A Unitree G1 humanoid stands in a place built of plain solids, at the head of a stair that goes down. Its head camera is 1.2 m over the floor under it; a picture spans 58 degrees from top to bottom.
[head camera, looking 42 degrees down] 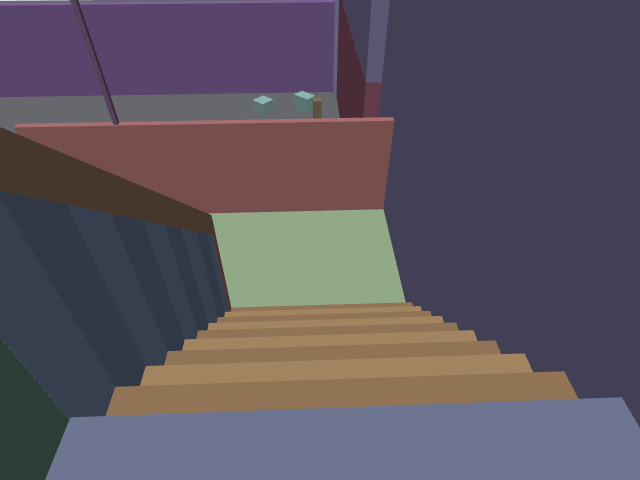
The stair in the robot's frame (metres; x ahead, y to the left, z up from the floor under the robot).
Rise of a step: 0.20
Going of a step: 0.21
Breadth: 1.60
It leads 2 degrees to the left of straight ahead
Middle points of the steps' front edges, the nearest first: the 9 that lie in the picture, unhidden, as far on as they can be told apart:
0.61 -0.09 0.00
0.82 -0.08 -0.20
1.02 -0.07 -0.40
1.23 -0.07 -0.60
1.43 -0.06 -0.79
1.64 -0.05 -0.99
1.85 -0.04 -1.19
2.05 -0.04 -1.39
2.26 -0.03 -1.59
